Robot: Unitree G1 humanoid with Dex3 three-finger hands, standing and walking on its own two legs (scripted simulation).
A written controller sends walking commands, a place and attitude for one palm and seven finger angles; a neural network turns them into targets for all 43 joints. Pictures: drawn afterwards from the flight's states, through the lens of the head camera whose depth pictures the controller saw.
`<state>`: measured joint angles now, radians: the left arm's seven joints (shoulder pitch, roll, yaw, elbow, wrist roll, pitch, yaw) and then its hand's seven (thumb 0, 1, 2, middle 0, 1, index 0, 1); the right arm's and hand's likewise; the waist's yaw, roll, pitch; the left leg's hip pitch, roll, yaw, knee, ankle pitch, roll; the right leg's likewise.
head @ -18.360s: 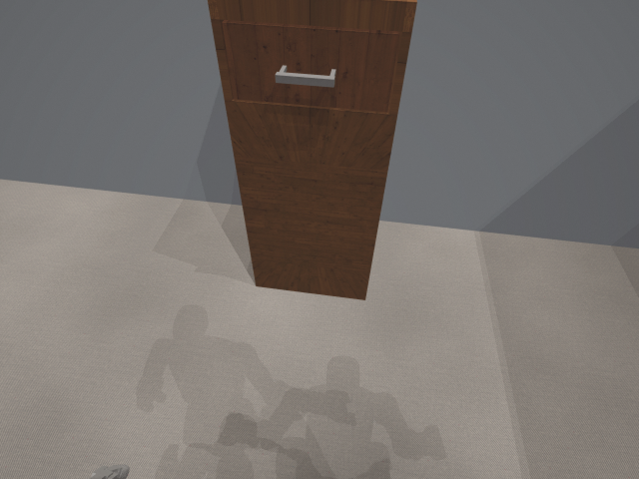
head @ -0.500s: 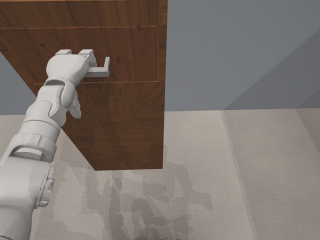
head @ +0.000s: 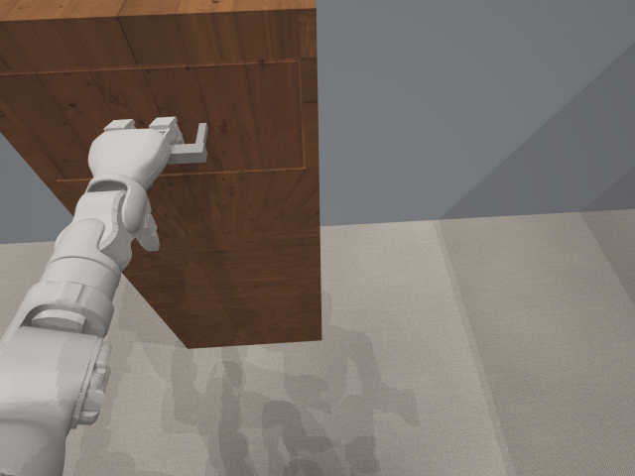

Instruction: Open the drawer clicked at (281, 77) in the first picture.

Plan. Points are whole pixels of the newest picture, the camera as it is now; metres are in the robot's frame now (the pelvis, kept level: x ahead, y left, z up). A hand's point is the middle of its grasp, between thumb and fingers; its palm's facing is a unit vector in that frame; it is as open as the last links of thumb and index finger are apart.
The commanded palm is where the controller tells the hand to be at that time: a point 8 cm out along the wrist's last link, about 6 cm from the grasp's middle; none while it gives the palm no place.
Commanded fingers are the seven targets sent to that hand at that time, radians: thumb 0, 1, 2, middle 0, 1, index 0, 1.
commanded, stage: lower the fingers behind the handle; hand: left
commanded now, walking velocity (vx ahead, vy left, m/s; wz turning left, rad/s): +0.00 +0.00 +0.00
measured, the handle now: (157, 144) +0.52 +0.21 +0.12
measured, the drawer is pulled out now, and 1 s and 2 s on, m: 0.00 0.00 0.02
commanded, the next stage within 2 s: close the thumb around the handle in 0.10 s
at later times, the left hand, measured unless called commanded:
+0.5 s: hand (151, 184) +0.47 +0.22 +0.09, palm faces -0.03 -0.02 -1.00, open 11.3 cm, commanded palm +0.46 +0.22 +0.14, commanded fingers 0.00 0.40 0.68 -0.36 -1.30 -0.36 -1.30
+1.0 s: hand (150, 183) +0.48 +0.22 +0.09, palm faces -0.02 -0.01 -1.00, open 5.1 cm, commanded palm +0.45 +0.22 +0.14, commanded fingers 0.00 0.90 0.90 -0.40 -1.35 -0.40 -1.35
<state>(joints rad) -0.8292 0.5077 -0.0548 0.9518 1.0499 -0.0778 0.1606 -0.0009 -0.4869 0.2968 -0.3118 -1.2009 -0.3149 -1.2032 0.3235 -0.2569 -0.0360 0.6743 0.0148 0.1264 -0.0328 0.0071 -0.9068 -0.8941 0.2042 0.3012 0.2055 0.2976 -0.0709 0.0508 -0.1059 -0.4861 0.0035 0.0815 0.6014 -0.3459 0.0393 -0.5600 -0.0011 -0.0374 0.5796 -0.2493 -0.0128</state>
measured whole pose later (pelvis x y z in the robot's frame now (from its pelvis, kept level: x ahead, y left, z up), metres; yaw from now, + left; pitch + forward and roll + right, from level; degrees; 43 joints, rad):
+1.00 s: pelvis +0.00 -0.01 +0.00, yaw +0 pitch +13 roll +0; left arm -0.83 0.51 -0.06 0.95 1.05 -0.08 0.16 0.00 0.82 0.85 -0.40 -1.35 -0.41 -1.35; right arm 0.31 -0.27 -0.04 0.68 0.02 0.13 -0.04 0.01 -0.91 -0.89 0.20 0.30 0.20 0.30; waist -0.07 0.05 -0.10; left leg -0.48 0.01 0.07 0.59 -0.35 0.03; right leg -0.55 0.00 -0.04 0.58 -0.26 -0.02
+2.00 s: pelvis +0.02 -0.01 +0.00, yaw +2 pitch +11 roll +0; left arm -0.68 0.46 -0.14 0.68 1.01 0.00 0.06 0.01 0.83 0.86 -0.39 -1.36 -0.39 -1.35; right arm 0.19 -0.26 -0.02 0.66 0.02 0.14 -0.04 0.01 -0.91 -0.89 0.20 0.30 0.20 0.30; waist 0.01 0.06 -0.09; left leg -0.40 0.00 0.04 0.57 -0.36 0.02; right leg -0.47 0.00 -0.07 0.57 -0.29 -0.02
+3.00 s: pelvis +0.03 +0.00 +0.01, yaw +1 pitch +6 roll +0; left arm -0.10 0.44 -0.15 0.02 0.98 0.10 0.09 0.01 0.79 0.83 -0.29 -1.35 -0.38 -1.30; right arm 0.09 -0.25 0.01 0.61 0.02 0.11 -0.01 0.01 -0.91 -0.89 0.20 0.30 0.20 0.30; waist 0.09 0.08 -0.07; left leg -0.24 0.00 0.04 0.50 -0.36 0.02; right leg -0.32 0.00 -0.05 0.51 -0.29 -0.02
